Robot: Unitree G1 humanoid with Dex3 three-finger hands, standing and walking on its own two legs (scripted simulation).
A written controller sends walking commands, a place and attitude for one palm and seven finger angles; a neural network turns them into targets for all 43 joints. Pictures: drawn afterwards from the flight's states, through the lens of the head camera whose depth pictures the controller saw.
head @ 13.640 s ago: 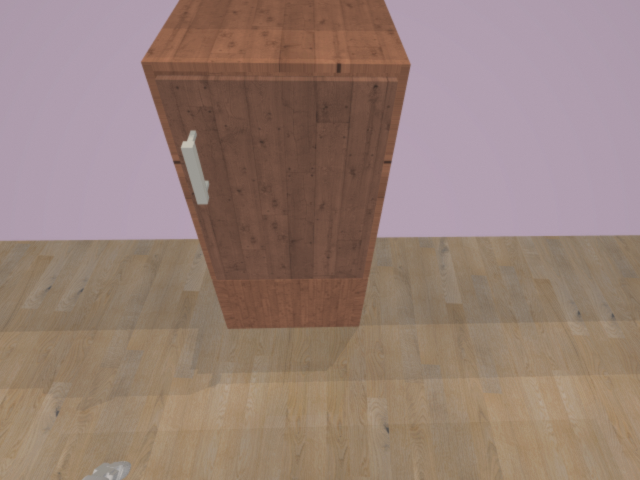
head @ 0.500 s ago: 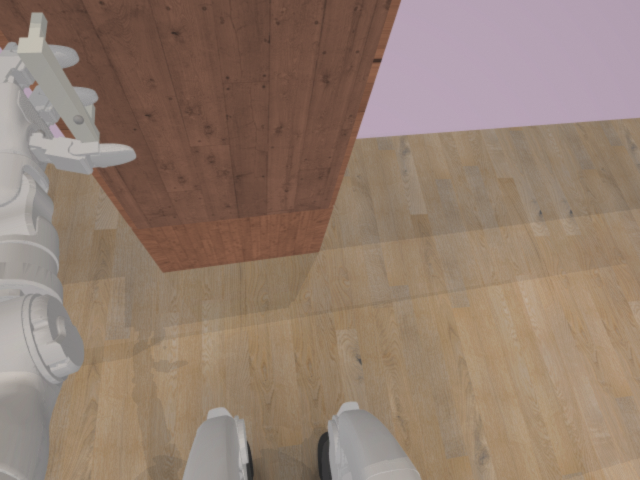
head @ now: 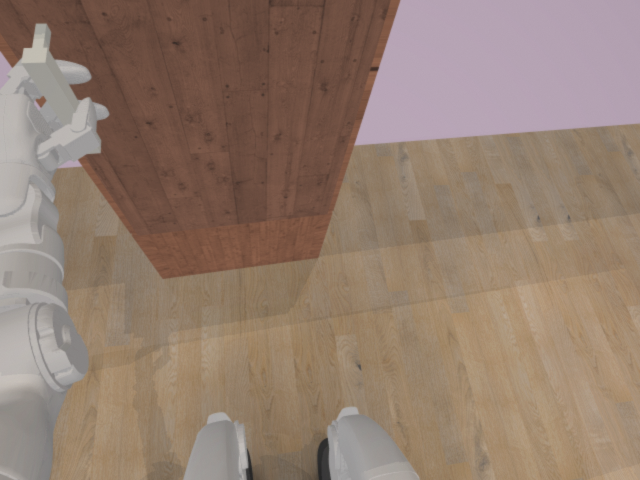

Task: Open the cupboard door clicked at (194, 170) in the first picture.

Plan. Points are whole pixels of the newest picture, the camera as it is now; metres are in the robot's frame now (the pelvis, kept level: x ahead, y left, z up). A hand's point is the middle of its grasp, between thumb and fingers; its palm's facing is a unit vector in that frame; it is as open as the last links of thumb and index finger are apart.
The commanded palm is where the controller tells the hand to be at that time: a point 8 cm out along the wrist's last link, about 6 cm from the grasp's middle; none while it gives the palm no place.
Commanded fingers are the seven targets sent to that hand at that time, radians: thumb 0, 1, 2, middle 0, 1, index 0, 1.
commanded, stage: pull the door open along its arc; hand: left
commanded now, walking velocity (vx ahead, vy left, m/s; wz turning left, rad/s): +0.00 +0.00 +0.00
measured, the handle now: (68, 94) +0.57 +0.25 +0.07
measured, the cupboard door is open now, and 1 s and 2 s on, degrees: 0 38 42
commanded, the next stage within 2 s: open thumb and fingers to let go in 1.02 s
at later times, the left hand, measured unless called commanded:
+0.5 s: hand (96, 176) +0.45 +0.21 +0.07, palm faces +0.07 -1.00 +0.00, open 5.8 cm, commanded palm +0.40 +0.25 +0.07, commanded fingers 0.00 0.90 0.90 -0.40 -1.35 -0.40 -1.35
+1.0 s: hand (217, 296) +0.31 +0.08 +0.07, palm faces +0.47 -0.89 +0.02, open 6.0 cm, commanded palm +0.25 +0.11 +0.07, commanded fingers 0.00 0.90 0.90 -0.40 -1.35 -0.40 -1.35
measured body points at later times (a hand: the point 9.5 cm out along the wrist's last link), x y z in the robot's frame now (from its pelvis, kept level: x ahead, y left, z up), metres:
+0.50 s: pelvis +0.01 +0.00 +0.02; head +0.11 +0.02 +0.45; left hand +0.44 +0.26 +0.07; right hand +0.03 -0.26 -0.10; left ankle +0.02 +0.11 -0.65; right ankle +0.00 -0.12 -0.65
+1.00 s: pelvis +0.01 -0.02 +0.02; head +0.05 -0.02 +0.47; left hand +0.28 +0.13 +0.07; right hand +0.20 -0.22 -0.08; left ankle +0.02 +0.11 -0.65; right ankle +0.00 -0.12 -0.65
